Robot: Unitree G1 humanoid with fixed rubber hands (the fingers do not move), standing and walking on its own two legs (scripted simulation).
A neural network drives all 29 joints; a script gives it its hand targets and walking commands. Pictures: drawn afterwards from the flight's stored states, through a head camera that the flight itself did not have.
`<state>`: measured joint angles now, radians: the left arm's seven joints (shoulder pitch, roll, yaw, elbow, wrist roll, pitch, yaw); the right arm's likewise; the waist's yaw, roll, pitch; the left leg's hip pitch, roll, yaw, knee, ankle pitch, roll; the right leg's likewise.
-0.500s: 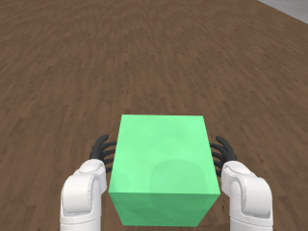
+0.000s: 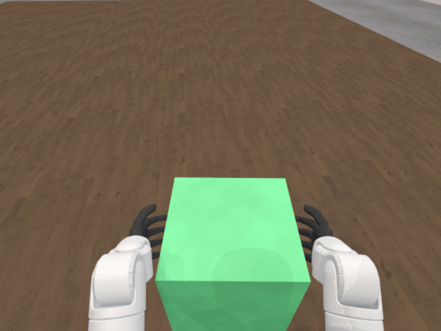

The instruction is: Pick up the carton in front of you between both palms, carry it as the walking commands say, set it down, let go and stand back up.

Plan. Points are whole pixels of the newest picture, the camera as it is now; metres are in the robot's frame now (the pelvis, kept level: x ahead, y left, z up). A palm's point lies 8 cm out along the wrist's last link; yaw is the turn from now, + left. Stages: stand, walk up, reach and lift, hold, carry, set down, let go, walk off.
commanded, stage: carry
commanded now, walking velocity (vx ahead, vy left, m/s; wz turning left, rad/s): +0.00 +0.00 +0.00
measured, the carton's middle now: (229, 260) +0.29 +0.00 +0.01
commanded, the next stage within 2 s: hold in 1.72 s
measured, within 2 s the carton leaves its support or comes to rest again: neither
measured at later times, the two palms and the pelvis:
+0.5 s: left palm (142, 268) +0.25 +0.15 +0.05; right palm (314, 271) +0.25 -0.15 +0.04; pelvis -0.01 +0.00 +0.00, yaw +0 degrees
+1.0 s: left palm (140, 279) +0.23 +0.15 +0.04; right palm (315, 282) +0.23 -0.14 +0.04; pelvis -0.05 +0.00 +0.00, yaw +0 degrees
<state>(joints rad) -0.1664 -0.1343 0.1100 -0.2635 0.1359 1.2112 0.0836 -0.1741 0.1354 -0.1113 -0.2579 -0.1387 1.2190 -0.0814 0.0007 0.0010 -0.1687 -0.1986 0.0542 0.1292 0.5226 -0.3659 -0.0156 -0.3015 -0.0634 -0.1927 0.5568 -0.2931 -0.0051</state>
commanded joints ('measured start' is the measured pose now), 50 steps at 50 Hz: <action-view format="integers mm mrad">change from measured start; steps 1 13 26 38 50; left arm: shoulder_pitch -442 -384 -393 -524 -473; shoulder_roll -951 -929 -819 -944 -916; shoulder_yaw -717 -730 -546 -477 -513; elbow -27 5 219 417 344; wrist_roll -415 -360 -191 -136 -164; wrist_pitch -9 -170 -400 -583 -513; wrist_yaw -270 -274 -265 -295 -291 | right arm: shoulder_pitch -438 -380 -401 -526 -476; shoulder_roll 942 917 817 939 913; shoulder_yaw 704 729 551 475 518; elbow -31 -13 205 410 331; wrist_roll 416 359 194 135 166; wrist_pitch -17 -178 -410 -592 -522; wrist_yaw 270 267 261 291 285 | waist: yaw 0 2 -1 2 1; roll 38 14 1 1 -2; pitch -196 -246 -146 -179 -163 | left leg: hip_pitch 82 97 24 14 -12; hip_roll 123 115 109 107 107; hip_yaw -67 -59 -65 -71 -77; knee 4 23 -57 -88 -86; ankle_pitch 821 695 381 263 255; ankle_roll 2 17 25 31 35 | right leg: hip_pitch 124 153 122 131 109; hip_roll -90 -101 -111 -111 -112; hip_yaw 75 96 118 126 126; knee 12 30 -57 -95 -100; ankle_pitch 582 573 377 296 283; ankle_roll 11 -11 -15 -18 -16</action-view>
